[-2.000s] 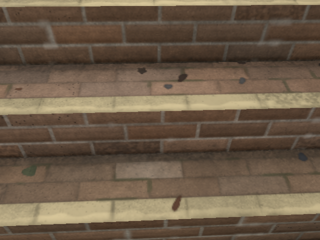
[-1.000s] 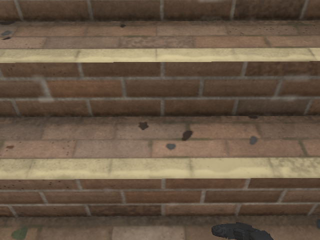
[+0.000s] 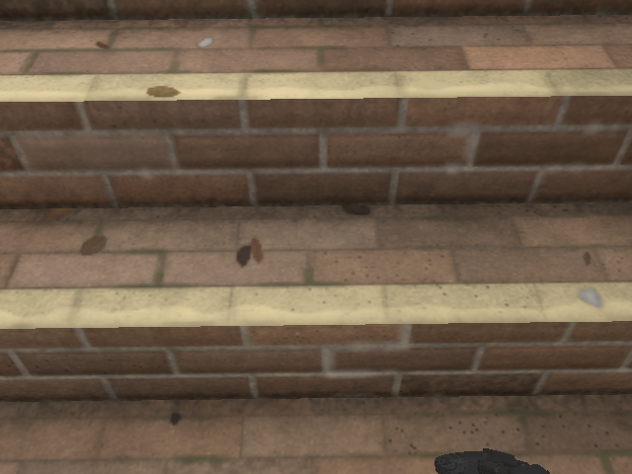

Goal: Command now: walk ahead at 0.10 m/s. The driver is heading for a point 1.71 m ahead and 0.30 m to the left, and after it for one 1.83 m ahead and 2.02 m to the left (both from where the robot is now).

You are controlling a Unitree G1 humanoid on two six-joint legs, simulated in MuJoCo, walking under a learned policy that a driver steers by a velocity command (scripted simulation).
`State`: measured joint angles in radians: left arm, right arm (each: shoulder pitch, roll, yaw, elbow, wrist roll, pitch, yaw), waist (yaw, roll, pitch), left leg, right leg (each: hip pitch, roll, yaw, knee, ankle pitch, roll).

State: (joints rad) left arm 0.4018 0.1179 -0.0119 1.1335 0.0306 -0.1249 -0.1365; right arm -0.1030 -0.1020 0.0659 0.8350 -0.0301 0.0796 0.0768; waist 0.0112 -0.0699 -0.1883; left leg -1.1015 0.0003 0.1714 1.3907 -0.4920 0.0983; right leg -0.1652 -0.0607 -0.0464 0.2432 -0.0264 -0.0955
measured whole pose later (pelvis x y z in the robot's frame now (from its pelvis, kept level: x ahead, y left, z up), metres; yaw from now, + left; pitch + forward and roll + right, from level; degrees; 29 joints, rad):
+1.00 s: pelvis +0.13 -0.04 +0.15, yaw -1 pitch +2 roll -1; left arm 0.16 0.15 0.02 0.96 0.01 -0.05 -0.10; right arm 0.21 -0.17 -0.01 1.02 -0.01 -0.08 0.07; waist -0.01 0.02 -0.03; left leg -0.30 0.08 0.05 0.58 -0.32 -0.03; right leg -0.32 0.04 -0.05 0.53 -0.25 -0.04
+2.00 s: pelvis +0.23 -0.05 +0.16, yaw +0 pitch +7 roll +0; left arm 0.58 0.12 -0.01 1.18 0.11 -0.03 -0.06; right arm 0.33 -0.15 -0.02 1.05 -0.04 0.03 0.04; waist 0.07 -0.02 -0.17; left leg -0.93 -0.04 -0.03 2.13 -0.45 0.28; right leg -0.20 0.02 -0.04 0.41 -0.33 -0.07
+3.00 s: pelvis +0.54 -0.17 +0.49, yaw -3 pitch +6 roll +0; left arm 0.26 0.18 0.01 1.11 0.04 -0.04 -0.02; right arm 0.20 -0.24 -0.05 0.96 -0.02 -0.06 0.06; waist -0.02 0.04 -0.12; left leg -0.95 -0.04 -0.20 1.89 0.17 0.17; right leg -0.72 -0.04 -0.11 1.10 -0.48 -0.05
